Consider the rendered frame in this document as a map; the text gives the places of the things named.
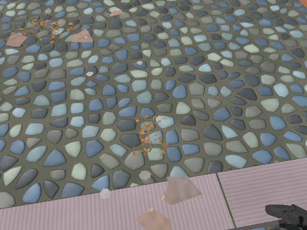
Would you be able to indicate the right robot hand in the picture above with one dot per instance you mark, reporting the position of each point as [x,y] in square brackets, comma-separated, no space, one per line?
[293,214]

